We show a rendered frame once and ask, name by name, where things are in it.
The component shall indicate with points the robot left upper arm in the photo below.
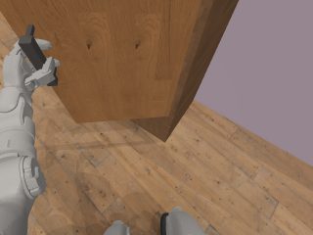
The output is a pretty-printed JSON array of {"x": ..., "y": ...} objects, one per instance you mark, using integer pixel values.
[{"x": 21, "y": 182}]

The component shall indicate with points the cupboard door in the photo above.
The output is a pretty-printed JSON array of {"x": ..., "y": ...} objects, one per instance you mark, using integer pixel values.
[{"x": 120, "y": 59}]

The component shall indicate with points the left robot shin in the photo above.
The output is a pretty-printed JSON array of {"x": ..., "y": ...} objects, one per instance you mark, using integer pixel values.
[{"x": 118, "y": 222}]

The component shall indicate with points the robot left thigh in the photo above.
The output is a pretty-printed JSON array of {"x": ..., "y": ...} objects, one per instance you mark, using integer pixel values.
[{"x": 118, "y": 229}]

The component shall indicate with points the handle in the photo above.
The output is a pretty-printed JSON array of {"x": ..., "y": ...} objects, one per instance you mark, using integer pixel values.
[{"x": 34, "y": 53}]

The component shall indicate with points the robot left hand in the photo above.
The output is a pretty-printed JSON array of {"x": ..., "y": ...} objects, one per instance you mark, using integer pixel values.
[{"x": 16, "y": 72}]

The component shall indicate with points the robot left forearm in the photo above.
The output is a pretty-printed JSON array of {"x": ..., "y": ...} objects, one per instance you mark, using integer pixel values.
[{"x": 17, "y": 129}]

